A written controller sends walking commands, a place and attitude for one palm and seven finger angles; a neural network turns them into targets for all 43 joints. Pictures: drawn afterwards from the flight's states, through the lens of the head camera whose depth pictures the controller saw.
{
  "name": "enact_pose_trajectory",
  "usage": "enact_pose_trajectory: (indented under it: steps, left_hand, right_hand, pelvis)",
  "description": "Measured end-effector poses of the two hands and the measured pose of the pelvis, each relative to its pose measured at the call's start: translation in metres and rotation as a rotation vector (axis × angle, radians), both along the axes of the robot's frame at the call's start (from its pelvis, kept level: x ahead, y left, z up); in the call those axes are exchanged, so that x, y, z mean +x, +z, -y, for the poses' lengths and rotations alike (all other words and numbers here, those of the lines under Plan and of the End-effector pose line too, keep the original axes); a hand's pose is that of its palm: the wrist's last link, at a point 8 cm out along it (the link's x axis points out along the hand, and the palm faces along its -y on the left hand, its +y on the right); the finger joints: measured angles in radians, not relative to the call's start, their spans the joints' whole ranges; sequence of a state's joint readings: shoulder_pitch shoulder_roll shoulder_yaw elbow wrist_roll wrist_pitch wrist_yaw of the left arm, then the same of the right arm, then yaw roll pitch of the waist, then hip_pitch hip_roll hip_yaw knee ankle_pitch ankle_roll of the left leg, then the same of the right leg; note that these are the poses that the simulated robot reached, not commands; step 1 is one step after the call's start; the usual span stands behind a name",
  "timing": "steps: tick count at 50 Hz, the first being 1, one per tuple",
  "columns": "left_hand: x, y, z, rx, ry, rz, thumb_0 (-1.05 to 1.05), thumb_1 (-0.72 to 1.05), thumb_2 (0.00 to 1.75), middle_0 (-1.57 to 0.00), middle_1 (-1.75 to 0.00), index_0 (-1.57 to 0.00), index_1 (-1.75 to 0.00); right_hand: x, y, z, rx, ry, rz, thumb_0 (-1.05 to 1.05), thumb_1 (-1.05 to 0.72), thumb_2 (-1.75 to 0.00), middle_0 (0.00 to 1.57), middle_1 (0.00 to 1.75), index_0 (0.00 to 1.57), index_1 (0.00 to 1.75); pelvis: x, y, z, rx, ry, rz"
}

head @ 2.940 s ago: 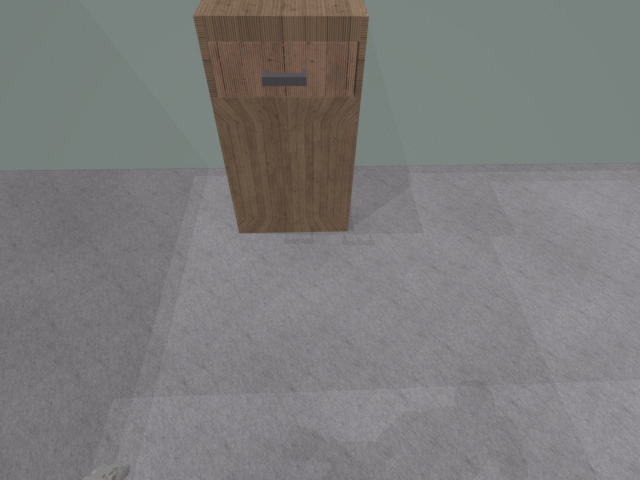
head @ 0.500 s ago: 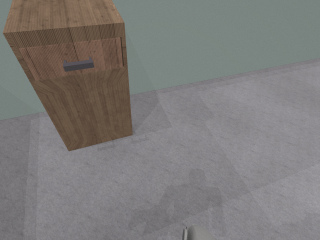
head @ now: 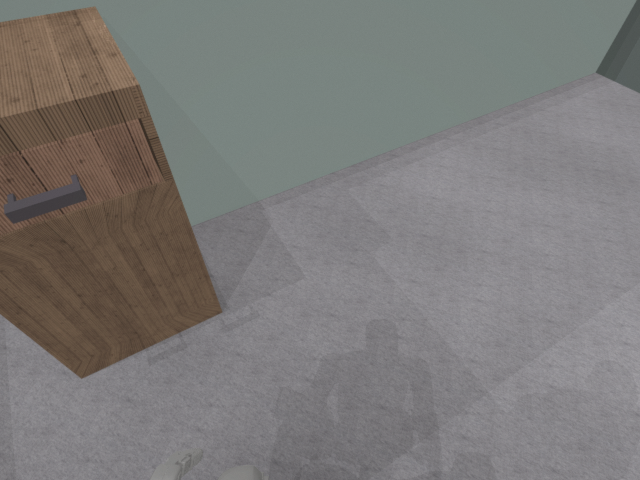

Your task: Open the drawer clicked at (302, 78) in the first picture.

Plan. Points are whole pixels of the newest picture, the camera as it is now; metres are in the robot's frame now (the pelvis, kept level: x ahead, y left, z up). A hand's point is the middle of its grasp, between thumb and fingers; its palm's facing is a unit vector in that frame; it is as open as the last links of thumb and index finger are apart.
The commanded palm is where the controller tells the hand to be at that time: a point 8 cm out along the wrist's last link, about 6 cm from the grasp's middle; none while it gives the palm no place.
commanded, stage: turn to face it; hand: left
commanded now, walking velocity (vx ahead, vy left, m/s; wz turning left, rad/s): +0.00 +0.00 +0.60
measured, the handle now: (45, 195) +0.62 +0.53 -0.05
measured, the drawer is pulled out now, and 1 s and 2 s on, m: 0.00 0.00 0.00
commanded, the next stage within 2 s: take the last steps up to it in 0.74 s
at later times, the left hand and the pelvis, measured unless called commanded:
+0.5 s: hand out of the picture +0.03 +0.25 -0.16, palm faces +0.30 -0.92 -0.26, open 7.3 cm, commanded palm none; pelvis +0.03 +0.03 +0.01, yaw +15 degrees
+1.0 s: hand out of the picture -0.04 +0.14 -0.15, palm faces +0.50 -0.83 -0.25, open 7.3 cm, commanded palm none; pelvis +0.03 -0.04 +0.01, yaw +27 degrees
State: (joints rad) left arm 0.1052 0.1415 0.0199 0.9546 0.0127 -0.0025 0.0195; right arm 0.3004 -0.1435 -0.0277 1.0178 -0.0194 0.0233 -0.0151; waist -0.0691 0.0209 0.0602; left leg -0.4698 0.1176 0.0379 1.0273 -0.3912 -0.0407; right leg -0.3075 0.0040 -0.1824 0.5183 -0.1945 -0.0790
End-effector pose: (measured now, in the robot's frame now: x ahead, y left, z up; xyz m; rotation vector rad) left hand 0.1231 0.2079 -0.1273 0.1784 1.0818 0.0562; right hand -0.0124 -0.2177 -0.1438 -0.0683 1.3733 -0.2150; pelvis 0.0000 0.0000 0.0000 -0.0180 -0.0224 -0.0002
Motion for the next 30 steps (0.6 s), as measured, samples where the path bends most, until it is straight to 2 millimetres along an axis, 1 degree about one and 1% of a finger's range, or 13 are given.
enact_pose_trajectory:
  steps: [3, 5, 8, 10, 13, 17, 20, 23, 26, 30]
  left_hand:
    - [-0.005, -0.002, -0.012, -0.019, 0.069, 0.014, -0.01, 0.92, 0.9, -0.2, -0.3, -0.21, -0.3]
    - [-0.013, -0.007, -0.024, -0.028, 0.121, 0.012, -0.01, 0.92, 0.9, -0.2, -0.3, -0.21, -0.3]
    - [-0.033, -0.022, -0.046, -0.037, 0.202, -0.019, -0.01, 0.92, 0.9, -0.2, -0.3, -0.21, -0.3]
    - [-0.051, -0.027, -0.06, -0.024, 0.235, -0.074, -0.01, 0.91, 0.9, -0.2, -0.3, -0.21, -0.3]
    - [-0.076, -0.023, -0.076, 0.0, 0.273, -0.154, 0.0, 0.91, 0.9, -0.2, -0.29, -0.2, -0.3]
    - [-0.101, -0.011, -0.09, 0.027, 0.328, -0.205, 0.0, 0.91, 0.9, -0.2, -0.29, -0.2, -0.3]
    - [-0.113, -0.004, -0.093, 0.044, 0.365, -0.221, 0.0, 0.91, 0.9, -0.2, -0.29, -0.2, -0.3]
    - [-0.118, 0.001, -0.091, 0.059, 0.393, -0.219, 0.0, 0.91, 0.9, -0.2, -0.29, -0.2, -0.3]
    - [-0.115, 0.005, -0.083, 0.069, 0.411, -0.202, 0.0, 0.91, 0.9, -0.2, -0.29, -0.2, -0.3]
    - [-0.106, 0.01, -0.063, 0.082, 0.426, -0.152, 0.0, 0.91, 0.9, -0.2, -0.29, -0.2, -0.3]
  right_hand:
    - [0.024, 0.004, -0.009, -0.002, 0.065, -0.001, 0.0, -0.92, -0.89, 0.2, 0.3, 0.2, 0.3]
    - [0.038, 0.006, -0.012, -0.018, 0.107, -0.003, 0.01, -0.93, -0.89, 0.2, 0.3, 0.2, 0.3]
    - [0.06, 0.006, -0.017, -0.051, 0.165, 0.019, 0.01, -0.93, -0.89, 0.2, 0.3, 0.2, 0.3]
    - [0.072, 0.01, -0.021, -0.065, 0.192, 0.041, 0.01, -0.93, -0.89, 0.2, 0.3, 0.2, 0.3]
    - [0.087, 0.02, -0.025, -0.083, 0.218, 0.065, 0.01, -0.92, -0.89, 0.2, 0.3, 0.2, 0.3]
    - [0.107, 0.029, -0.026, -0.09, 0.263, 0.079, 0.01, -0.92, -0.89, 0.2, 0.3, 0.2, 0.3]
    - [0.122, 0.032, -0.025, -0.089, 0.296, 0.091, 0.0, -0.91, -0.89, 0.2, 0.3, 0.2, 0.3]
    - [0.137, 0.031, -0.02, -0.083, 0.327, 0.102, 0.0, -0.91, -0.89, 0.2, 0.3, 0.2, 0.3]
    - [0.15, 0.028, -0.013, -0.074, 0.353, 0.114, 0.0, -0.91, -0.89, 0.2, 0.3, 0.2, 0.3]
    - [0.167, 0.018, 0.002, -0.051, 0.388, 0.126, 0.0, -0.91, -0.89, 0.2, 0.3, 0.2, 0.3]
  pelvis:
    - [0.008, 0.001, -0.007, -0.007, 0.047, -0.001]
    - [0.012, -0.001, -0.013, -0.014, 0.079, -0.001]
    - [0.017, -0.009, -0.026, -0.022, 0.125, -0.008]
    - [0.019, -0.008, -0.031, -0.013, 0.133, -0.013]
    - [0.021, -0.001, -0.036, -0.012, 0.154, -0.02]
    - [0.024, 0.009, -0.038, -0.011, 0.183, -0.028]
    - [0.026, 0.012, -0.037, -0.012, 0.211, -0.03]
    - [0.028, 0.013, -0.031, -0.008, 0.239, -0.03]
    - [0.028, 0.012, -0.022, -0.001, 0.267, -0.03]
    - [0.029, 0.008, -0.004, 0.012, 0.307, -0.032]
